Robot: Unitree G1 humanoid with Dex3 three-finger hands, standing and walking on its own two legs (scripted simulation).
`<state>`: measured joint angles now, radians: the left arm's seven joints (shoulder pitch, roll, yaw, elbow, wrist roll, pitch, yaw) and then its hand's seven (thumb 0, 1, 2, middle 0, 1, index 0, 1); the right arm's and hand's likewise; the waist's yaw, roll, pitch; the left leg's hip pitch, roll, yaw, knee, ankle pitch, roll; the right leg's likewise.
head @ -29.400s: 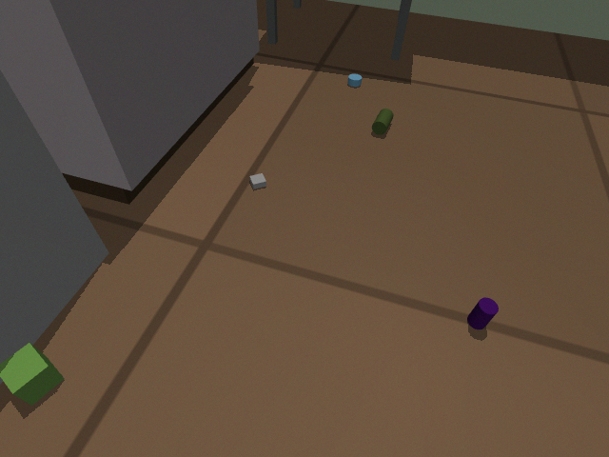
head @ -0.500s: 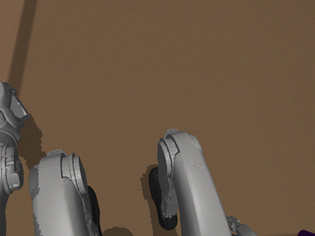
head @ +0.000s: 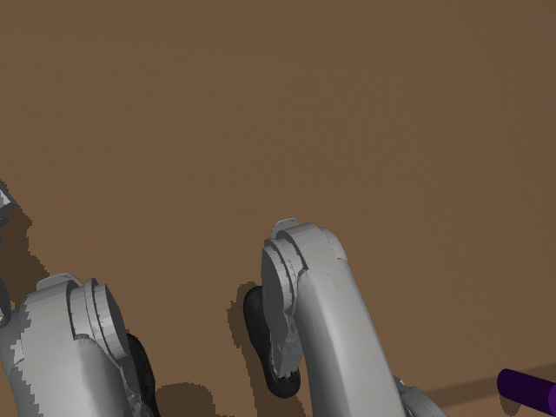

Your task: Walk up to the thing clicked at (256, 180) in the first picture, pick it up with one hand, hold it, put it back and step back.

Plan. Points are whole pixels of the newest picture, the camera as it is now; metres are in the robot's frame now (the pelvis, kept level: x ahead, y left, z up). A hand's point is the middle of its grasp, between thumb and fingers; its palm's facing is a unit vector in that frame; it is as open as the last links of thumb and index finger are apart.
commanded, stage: rest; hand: left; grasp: from above
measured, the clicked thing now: out of the picture +0.44 +0.31 -0.24
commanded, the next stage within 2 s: open in 0.96 s
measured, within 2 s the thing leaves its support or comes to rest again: rests again in 0.66 s
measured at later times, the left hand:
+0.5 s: hand out of the picture +0.43 +0.30 -0.24, palm faces -0.37 -0.27 -0.89, open 9.0 cm
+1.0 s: hand out of the picture +0.43 +0.31 -0.25, palm faces -0.37 -0.27 -0.89, open 9.1 cm
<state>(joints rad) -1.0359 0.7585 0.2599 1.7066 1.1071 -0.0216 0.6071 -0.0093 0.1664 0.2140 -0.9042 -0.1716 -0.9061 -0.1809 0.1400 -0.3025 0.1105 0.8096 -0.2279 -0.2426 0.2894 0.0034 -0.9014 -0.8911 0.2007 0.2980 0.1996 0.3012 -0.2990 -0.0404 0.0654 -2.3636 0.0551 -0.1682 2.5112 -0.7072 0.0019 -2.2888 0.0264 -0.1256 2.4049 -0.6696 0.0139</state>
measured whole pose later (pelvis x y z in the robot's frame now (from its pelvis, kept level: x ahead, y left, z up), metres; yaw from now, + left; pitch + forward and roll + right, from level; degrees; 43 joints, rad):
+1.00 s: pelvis -0.01 +0.01 -0.01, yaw -4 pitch +26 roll -13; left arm -1.06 0.94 0.26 1.86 1.09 -0.06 0.71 -0.01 0.15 0.23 -0.89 -0.23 -0.90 -0.24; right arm 0.11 -0.34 0.24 0.78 -0.27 -0.38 0.38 0.00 -0.90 -0.89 0.20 0.30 0.20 0.30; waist -0.37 -0.12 0.18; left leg -2.34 0.05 -0.25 2.57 -0.72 0.01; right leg -2.23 0.05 -0.19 2.40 -0.65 0.03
